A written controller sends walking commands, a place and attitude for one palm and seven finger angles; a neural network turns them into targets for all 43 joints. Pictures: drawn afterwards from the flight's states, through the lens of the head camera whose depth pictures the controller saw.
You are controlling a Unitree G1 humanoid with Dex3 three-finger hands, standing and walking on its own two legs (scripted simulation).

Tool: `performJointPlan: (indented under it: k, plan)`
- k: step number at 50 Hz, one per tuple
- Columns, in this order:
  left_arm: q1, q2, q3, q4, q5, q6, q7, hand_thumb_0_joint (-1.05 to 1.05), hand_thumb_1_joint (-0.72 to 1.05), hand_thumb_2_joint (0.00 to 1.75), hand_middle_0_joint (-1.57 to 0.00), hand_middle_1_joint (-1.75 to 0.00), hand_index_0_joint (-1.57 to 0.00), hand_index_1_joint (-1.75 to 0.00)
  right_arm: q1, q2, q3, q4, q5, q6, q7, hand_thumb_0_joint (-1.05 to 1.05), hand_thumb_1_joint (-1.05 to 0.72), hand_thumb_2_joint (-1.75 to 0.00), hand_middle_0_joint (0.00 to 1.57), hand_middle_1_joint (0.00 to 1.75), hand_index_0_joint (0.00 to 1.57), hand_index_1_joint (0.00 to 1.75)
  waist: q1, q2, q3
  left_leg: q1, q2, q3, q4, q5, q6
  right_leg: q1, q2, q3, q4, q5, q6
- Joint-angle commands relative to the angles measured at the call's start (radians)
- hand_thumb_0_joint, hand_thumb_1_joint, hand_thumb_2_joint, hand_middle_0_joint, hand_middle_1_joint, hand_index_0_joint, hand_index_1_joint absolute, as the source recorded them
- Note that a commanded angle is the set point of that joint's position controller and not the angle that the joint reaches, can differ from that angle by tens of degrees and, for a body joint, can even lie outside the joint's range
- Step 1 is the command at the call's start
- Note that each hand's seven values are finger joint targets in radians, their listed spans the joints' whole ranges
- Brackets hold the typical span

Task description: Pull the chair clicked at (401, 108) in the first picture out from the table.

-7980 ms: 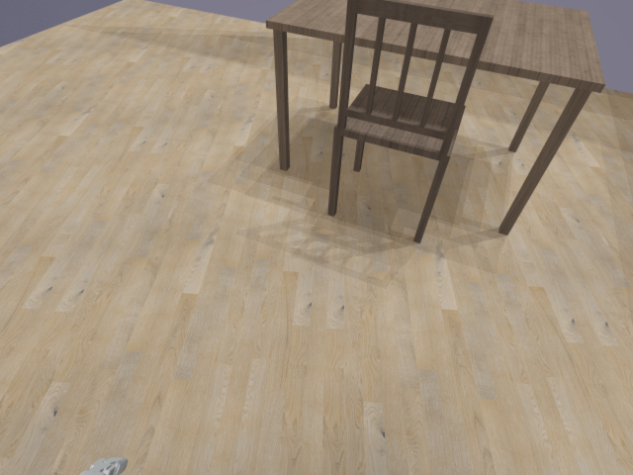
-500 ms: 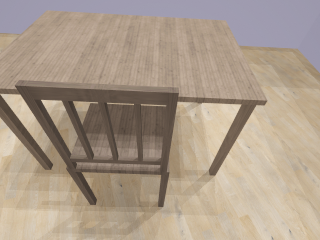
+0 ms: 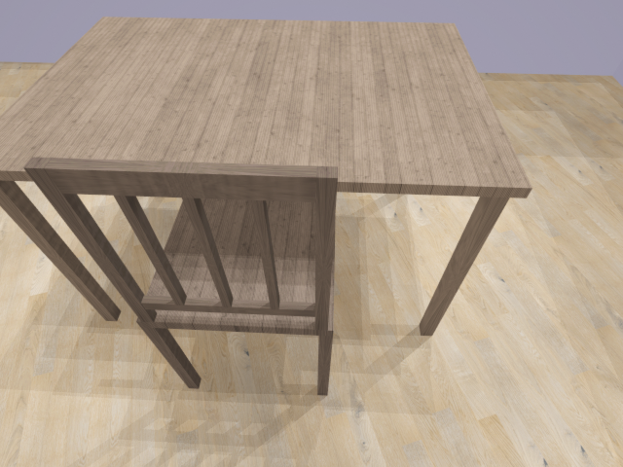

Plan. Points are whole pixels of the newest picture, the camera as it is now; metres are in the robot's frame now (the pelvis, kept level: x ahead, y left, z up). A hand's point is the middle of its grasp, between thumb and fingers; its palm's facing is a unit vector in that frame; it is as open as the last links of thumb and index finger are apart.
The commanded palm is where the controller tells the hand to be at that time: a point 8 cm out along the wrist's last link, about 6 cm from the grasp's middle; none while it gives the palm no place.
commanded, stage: come to a stop and stand still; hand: left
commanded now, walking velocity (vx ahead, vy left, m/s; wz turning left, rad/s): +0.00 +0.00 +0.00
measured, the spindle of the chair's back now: (212, 257) +0.44 +0.21 -0.06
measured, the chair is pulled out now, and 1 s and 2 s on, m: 0.00 0.00 0.00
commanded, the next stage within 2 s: look again from close up in 0.38 s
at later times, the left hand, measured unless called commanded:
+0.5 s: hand out of the picture -0.01 +0.15 -0.16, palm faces +0.03 -0.98 -0.18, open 7.3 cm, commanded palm none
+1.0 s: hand out of the picture +0.01 +0.20 -0.16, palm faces +0.02 -0.98 -0.21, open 7.3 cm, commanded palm none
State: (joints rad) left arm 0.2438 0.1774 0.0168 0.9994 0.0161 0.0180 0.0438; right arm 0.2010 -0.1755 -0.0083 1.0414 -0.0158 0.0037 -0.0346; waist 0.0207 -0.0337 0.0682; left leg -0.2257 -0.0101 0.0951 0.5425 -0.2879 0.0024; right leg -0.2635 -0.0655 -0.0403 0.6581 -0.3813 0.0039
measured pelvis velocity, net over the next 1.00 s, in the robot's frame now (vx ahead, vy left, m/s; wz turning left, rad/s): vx -0.01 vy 0.03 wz -0.01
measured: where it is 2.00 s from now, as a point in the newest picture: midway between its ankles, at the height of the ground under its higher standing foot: outside the picture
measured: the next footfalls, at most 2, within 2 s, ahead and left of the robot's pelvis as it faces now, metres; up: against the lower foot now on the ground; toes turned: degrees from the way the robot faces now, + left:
none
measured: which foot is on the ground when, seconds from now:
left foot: down 0.00-1.00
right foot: down 0.00-1.00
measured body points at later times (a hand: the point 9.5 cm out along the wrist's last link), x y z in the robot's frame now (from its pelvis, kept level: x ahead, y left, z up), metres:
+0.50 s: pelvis +0.00 -0.01 +0.01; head +0.00 -0.01 +0.46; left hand -0.02 +0.21 -0.15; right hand -0.01 -0.23 -0.15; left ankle -0.01 +0.13 -0.73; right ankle -0.01 -0.10 -0.73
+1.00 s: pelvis -0.01 +0.03 +0.01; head -0.01 +0.02 +0.46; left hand +0.01 +0.25 -0.14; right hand -0.02 -0.19 -0.15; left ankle -0.01 +0.13 -0.73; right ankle -0.01 -0.10 -0.73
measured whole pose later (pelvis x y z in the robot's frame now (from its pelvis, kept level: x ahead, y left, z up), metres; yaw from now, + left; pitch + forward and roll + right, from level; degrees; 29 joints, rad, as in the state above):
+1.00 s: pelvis -0.01 +0.03 +0.01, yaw +0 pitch -1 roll +0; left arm 0.29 0.16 -0.01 1.05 0.01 0.00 0.03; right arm 0.32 -0.14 0.01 1.08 -0.02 -0.02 -0.02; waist 0.00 0.01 0.01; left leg -0.21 -0.01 0.07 0.49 -0.27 0.03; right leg -0.23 -0.05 -0.04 0.51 -0.27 0.01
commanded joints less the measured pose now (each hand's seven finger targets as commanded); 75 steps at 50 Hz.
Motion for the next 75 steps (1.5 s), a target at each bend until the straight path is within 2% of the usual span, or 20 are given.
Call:
performJointPlan:
  k: [1,2,4,8,12,23,24,25,26,27,32,41,67,68,69,70,71,72,73,75]
  plan:
    - [0.119,0.150,0.016,0.003,0.011,-0.030,-0.001,0.00,0.90,0.90,-0.20,-0.30,-0.20,-0.30,0.057,-0.057,-0.017,-0.050,0.014,0.015,0.016,0.00,-0.90,-0.90,0.20,0.30,0.20,0.30,-0.014,-0.150,-0.006,-0.071,0.019,-0.046,-0.008,-0.135,-0.003,-0.015,-0.194,0.257,-0.391,0.059,-0.081]
    - [0.064,0.188,0.019,-0.018,0.012,-0.024,-0.007,0.00,0.90,0.90,-0.20,-0.30,-0.20,-0.30,0.083,-0.061,-0.022,-0.038,0.006,0.020,0.022,0.00,-0.90,-0.90,0.20,0.30,0.20,0.30,-0.037,-0.138,0.004,0.010,0.014,-0.038,0.025,-0.144,-0.006,-0.130,-0.229,0.278,-0.437,-0.093,-0.109]
    - [0.037,0.150,0.015,-0.019,0.008,-0.033,-0.004,0.00,0.90,0.90,-0.20,-0.30,-0.20,-0.30,0.076,-0.053,-0.018,-0.017,0.000,0.019,0.019,0.00,-0.90,-0.90,0.20,0.30,0.20,0.30,-0.030,-0.212,0.067,0.010,0.039,-0.047,0.045,-0.062,-0.006,-0.142,-0.174,0.244,-0.420,0.089,-0.113]
    - [0.078,0.107,0.000,0.005,-0.003,-0.043,-0.008,0.00,0.90,0.90,-0.20,-0.30,-0.20,-0.30,0.122,-0.061,-0.001,0.019,0.007,-0.012,0.013,0.00,-0.90,-0.90,0.20,0.30,0.20,0.30,-0.027,-0.020,-0.026,0.081,0.097,-0.090,-0.128,0.235,0.007,-0.002,-0.076,0.110,-0.265,0.403,-0.058]
    - [0.129,0.108,0.001,0.036,-0.009,-0.047,-0.004,0.00,0.90,0.90,-0.20,-0.30,-0.20,-0.30,0.101,-0.066,0.008,0.033,0.010,-0.026,0.005,0.00,-0.90,-0.90,0.20,0.30,0.20,0.30,-0.001,0.083,-0.072,0.084,0.118,-0.091,-0.143,0.353,0.003,0.109,-0.060,0.086,-0.249,0.501,-0.040]
    - [0.147,0.081,-0.008,0.076,-0.005,-0.044,-0.009,0.00,0.90,0.90,-0.20,-0.30,-0.20,-0.30,0.149,-0.044,0.015,0.065,0.012,-0.020,0.006,0.00,-0.90,-0.90,0.20,0.30,0.20,0.30,-0.009,0.024,0.031,0.055,0.109,-0.088,-0.209,0.127,0.006,0.047,-0.045,0.090,-0.355,0.210,-0.040]
    - [0.191,0.093,-0.009,0.111,0.006,-0.069,0.029,0.00,0.90,0.90,-0.20,-0.30,-0.20,-0.30,0.027,-0.085,0.003,0.003,0.009,-0.031,0.016,0.00,-0.90,-0.90,0.20,0.30,0.20,0.30,0.024,0.062,0.086,-0.076,0.104,-0.046,0.024,0.068,-0.028,0.035,-0.121,0.162,-0.324,0.629,0.004]
    - [0.147,0.154,0.001,0.057,0.001,-0.074,0.020,0.00,0.90,0.90,-0.20,-0.30,-0.20,-0.30,0.103,-0.020,0.000,-0.032,0.009,-0.011,0.017,0.00,-0.90,-0.90,0.20,0.30,0.20,0.30,-0.043,0.032,-0.013,-0.039,0.077,-0.078,0.049,-0.080,-0.013,0.035,-0.182,0.221,-0.358,0.415,-0.058]
    - [0.091,0.169,0.007,0.033,0.001,-0.072,0.006,0.00,0.90,0.90,-0.20,-0.30,-0.20,-0.30,0.120,-0.032,-0.002,-0.020,-0.001,0.001,0.021,0.00,-0.90,-0.90,0.20,0.30,0.20,0.30,-0.045,0.077,-0.026,-0.001,0.069,-0.062,0.034,-0.069,-0.009,0.009,-0.177,0.214,-0.379,0.222,-0.103]
    - [0.069,0.147,0.007,0.029,0.002,-0.072,0.004,0.00,0.90,0.90,-0.20,-0.30,-0.20,-0.30,0.153,-0.033,-0.003,-0.017,0.000,-0.005,0.023,0.00,-0.90,-0.90,0.20,0.30,0.20,0.30,-0.064,0.026,-0.044,0.024,0.071,-0.062,0.024,-0.042,-0.010,-0.051,-0.148,0.182,-0.387,0.014,-0.107]
    - [0.057,0.083,0.000,0.015,0.000,-0.046,-0.003,0.00,0.90,0.90,-0.20,-0.30,-0.20,-0.30,0.178,-0.058,-0.006,-0.022,-0.007,-0.021,0.022,0.00,-0.90,-0.90,0.20,0.30,0.20,0.30,-0.048,0.052,0.050,-0.074,0.093,-0.137,-0.123,-0.052,0.017,-0.087,-0.035,0.093,-0.282,-0.089,-0.059]
    - [0.111,0.062,-0.005,0.016,0.000,-0.035,-0.008,0.00,0.90,0.90,-0.20,-0.30,-0.20,-0.30,0.153,-0.077,-0.005,-0.027,-0.001,-0.040,0.016,0.00,-0.90,-0.90,0.20,0.30,0.20,0.30,-0.004,0.060,0.034,-0.127,0.124,-0.197,-0.244,-0.070,0.046,0.031,-0.005,0.052,-0.209,0.095,-0.036]
    - [0.124,0.071,-0.012,0.064,-0.001,-0.043,-0.002,0.00,0.90,0.90,-0.20,-0.30,-0.20,-0.30,0.121,-0.073,0.005,0.043,0.009,-0.042,0.007,0.00,-0.90,-0.90,0.20,0.30,0.20,0.30,-0.018,0.032,-0.010,0.057,0.107,-0.116,-0.167,0.238,0.031,0.056,-0.048,0.074,-0.254,0.312,-0.028]
    - [0.174,0.097,-0.007,0.103,0.007,-0.055,0.035,0.00,0.90,0.90,-0.20,-0.30,-0.20,-0.30,0.048,-0.105,-0.002,-0.020,0.017,-0.042,0.011,0.00,-0.90,-0.90,0.20,0.30,0.20,0.30,0.005,-0.015,-0.004,-0.011,0.135,-0.097,0.019,0.334,0.002,0.058,-0.091,0.115,-0.253,0.620,-0.021]
    - [-0.566,0.274,0.074,-1.494,-0.207,-0.266,0.026,0.00,0.88,0.89,-0.20,-0.30,-0.20,-0.30,0.065,-0.263,-0.023,-0.371,0.062,-0.188,-0.027,0.00,-0.90,-0.90,0.20,0.30,0.20,0.30,-0.111,0.212,-0.495,0.243,0.025,-0.104,-0.107,0.396,0.016,0.136,0.013,0.017,-0.152,0.514,-0.037]
    - [-0.118,0.189,0.070,-1.184,-0.118,-0.198,0.068,0.00,0.85,0.88,-0.20,-0.29,-0.20,-0.29,-0.024,-0.153,0.007,-0.307,0.050,-0.280,-0.060,0.00,-0.90,-0.90,0.20,0.30,0.20,0.30,-0.010,0.313,-0.449,0.276,0.058,-0.080,-0.117,0.514,0.018,0.082,0.051,-0.002,-0.104,0.288,-0.049]
    - [-0.077,0.140,0.037,-1.095,-0.139,-0.144,0.117,0.00,0.83,0.87,-0.19,-0.29,-0.19,-0.29,-0.010,-0.168,-0.012,-0.245,0.055,-0.310,-0.059,0.00,-0.90,-0.90,0.20,0.30,0.20,0.30,-0.051,0.263,-0.365,0.181,0.057,-0.081,-0.115,0.398,-0.011,0.009,0.054,-0.039,-0.101,0.175,-0.035]
    - [0.189,-0.078,-0.082,-0.870,-0.139,-0.042,0.109,0.00,0.81,0.86,-0.19,-0.29,-0.19,-0.29,0.018,-0.131,-0.017,-0.237,0.070,-0.310,-0.049,0.00,-0.90,-0.90,0.20,0.30,0.20,0.30,-0.060,0.146,-0.195,0.068,0.062,-0.101,-0.122,0.288,0.004,-0.063,0.052,-0.055,-0.118,0.142,-0.028]
    - [0.049,-0.095,-0.118,-1.072,-0.182,-0.069,0.079,0.00,0.78,0.85,-0.19,-0.28,-0.19,-0.28,0.004,-0.174,-0.015,-0.322,0.074,-0.323,-0.048,0.00,-0.90,-0.90,0.20,0.30,0.20,0.30,-0.064,0.124,-0.086,-0.017,0.048,-0.121,-0.104,0.189,0.008,-0.065,0.047,-0.065,-0.137,0.178,-0.025]
    - [0.067,-0.044,-0.062,-1.037,-0.158,-0.169,0.049,0.00,0.74,0.83,-0.18,-0.27,-0.18,-0.27,-0.009,-0.199,-0.036,-0.369,0.043,-0.356,-0.051,0.00,-0.90,-0.90,0.20,0.30,0.20,0.30,-0.094,-0.022,-0.039,-0.108,0.020,-0.127,-0.013,0.105,0.020,-0.172,0.059,-0.078,-0.128,0.130,-0.020]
